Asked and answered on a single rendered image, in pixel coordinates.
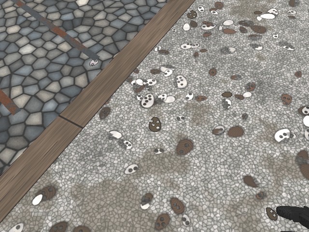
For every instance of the right robot hand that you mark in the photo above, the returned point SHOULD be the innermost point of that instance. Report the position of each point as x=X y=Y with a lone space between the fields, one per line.
x=296 y=214

